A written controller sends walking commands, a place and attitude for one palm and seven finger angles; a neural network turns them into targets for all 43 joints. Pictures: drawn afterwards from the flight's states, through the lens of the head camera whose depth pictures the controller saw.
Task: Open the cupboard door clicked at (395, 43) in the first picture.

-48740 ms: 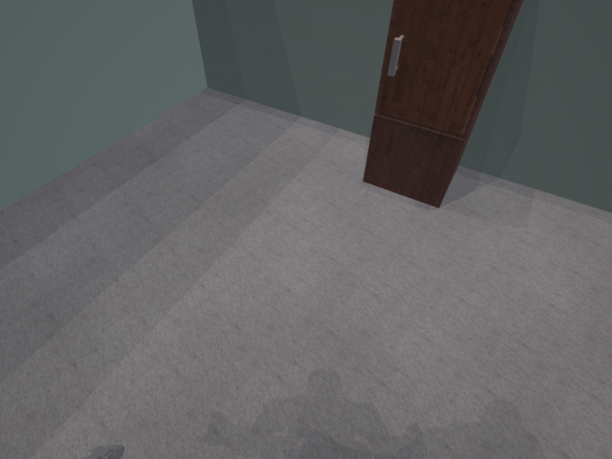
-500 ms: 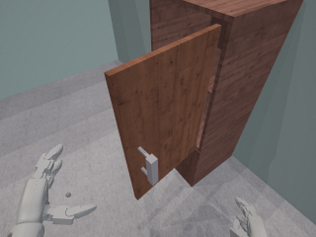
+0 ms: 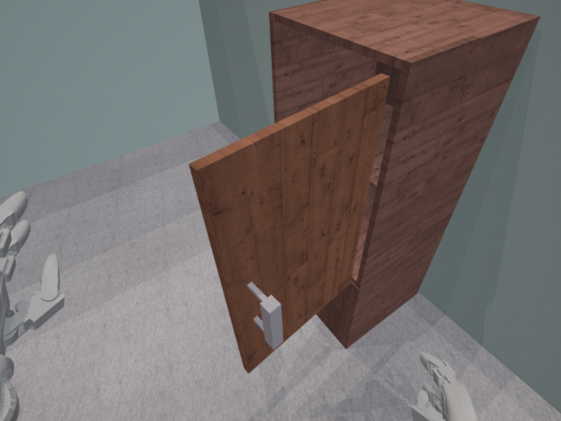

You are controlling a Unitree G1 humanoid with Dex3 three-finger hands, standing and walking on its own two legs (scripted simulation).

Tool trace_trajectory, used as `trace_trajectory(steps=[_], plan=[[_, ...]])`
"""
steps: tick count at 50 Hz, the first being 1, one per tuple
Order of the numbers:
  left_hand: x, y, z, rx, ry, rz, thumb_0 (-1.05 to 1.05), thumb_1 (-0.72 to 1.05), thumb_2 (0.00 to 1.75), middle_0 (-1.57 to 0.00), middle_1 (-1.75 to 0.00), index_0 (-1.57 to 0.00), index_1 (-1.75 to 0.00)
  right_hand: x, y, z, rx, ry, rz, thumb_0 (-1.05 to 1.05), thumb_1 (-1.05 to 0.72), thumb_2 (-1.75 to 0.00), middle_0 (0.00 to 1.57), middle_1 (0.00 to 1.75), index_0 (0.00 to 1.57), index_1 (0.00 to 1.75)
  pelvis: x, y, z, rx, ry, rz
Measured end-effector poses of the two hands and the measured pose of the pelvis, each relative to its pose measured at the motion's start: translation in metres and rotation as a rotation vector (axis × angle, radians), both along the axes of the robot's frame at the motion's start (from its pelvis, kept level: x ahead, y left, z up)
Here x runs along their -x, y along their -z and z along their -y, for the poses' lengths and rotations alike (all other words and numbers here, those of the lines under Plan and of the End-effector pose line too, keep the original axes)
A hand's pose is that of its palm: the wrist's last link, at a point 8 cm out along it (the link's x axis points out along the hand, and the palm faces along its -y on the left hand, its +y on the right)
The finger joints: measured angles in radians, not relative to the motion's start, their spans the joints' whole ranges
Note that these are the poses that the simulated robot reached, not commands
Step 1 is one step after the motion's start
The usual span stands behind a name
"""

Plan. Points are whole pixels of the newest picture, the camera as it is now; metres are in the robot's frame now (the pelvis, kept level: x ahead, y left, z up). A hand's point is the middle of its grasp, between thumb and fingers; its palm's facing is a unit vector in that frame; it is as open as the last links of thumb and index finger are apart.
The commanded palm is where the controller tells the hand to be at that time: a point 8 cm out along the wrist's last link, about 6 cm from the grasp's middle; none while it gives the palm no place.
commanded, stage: draw the hand back to the body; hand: left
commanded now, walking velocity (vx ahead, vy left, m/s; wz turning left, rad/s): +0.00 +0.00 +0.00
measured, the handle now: (264, 315) +0.33 +0.08 -0.08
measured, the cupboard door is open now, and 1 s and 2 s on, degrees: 97 97 97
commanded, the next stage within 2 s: step back with the hand held close in 0.30 s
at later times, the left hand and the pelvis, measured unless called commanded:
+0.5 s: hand (73, 298) +0.19 +0.25 +0.17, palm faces +0.45 -0.79 -0.42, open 7.4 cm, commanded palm +0.14 +0.28 +0.18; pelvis +0.00 -0.02 +0.01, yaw +0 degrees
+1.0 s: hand (23, 349) +0.14 +0.27 +0.16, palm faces +0.36 -0.79 -0.50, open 7.4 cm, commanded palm +0.08 +0.31 +0.18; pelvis -0.07 +0.01 +0.00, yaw -1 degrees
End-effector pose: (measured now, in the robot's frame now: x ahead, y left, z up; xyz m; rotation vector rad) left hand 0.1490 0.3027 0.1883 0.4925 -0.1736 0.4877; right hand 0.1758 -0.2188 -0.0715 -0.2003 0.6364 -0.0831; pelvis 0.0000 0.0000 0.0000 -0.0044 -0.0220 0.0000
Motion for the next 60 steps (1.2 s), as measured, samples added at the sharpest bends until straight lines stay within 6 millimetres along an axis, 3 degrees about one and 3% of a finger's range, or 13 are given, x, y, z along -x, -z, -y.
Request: trace_trajectory(steps=[9, 17, 26, 36, 44, 60], plan=[[-0.001, 0.025, 0.014, 0.085, 0.014, -0.088, 0.01, 0.86, 0.88, -0.21, -0.30, -0.20, -0.30, 0.006, 0.001, 0.010, 0.007, 0.008, -0.029, 0.01, -0.90, -0.90, 0.20, 0.30, 0.20, 0.30, 0.002, -0.004, 0.008, -0.004, 0.003, 0.014], [0.002, 0.008, 0.019, 0.036, 0.023, -0.032, 0.01, 0.88, 0.89, -0.22, -0.30, -0.21, -0.30, 0.006, 0.000, 0.016, 0.009, 0.011, -0.019, 0.01, -0.90, -0.90, 0.20, 0.30, 0.20, 0.30, 0.002, -0.005, 0.013, -0.003, 0.002, 0.030], [-0.001, 0.003, 0.020, -0.004, 0.039, -0.032, 0.01, 0.89, 0.90, -0.22, -0.30, -0.21, -0.30, 0.007, 0.001, 0.021, 0.008, 0.016, -0.044, 0.01, -0.90, -0.90, 0.20, 0.30, 0.20, 0.30, 0.005, -0.006, 0.016, 0.007, -0.002, 0.011], [-0.003, 0.005, 0.018, -0.076, 0.128, -0.127, 0.01, 0.89, 0.90, -0.22, -0.30, -0.21, -0.30, 0.028, 0.003, 0.030, 0.030, 0.107, -0.116, 0.01, -0.90, -0.90, 0.20, 0.30, 0.20, 0.30, 0.019, -0.007, 0.004, 0.004, 0.022, -0.029], [0.022, 0.000, 0.006, -0.097, 0.136, -0.100, 0.01, 0.88, 0.90, -0.22, -0.30, -0.21, -0.30, 0.056, -0.001, 0.022, 0.040, 0.127, -0.124, 0.01, -0.90, -0.90, 0.20, 0.30, 0.20, 0.30, 0.043, -0.005, -0.004, 0.014, 0.025, -0.025], [0.104, 0.008, -0.023, -0.119, 0.068, -0.007, 0.01, 0.88, 0.90, -0.22, -0.30, -0.21, -0.30, 0.122, 0.002, -0.005, 0.080, 0.040, -0.109, 0.01, -0.90, -0.90, 0.20, 0.30, 0.20, 0.30, 0.111, 0.004, -0.017, 0.046, -0.059, 0.000]])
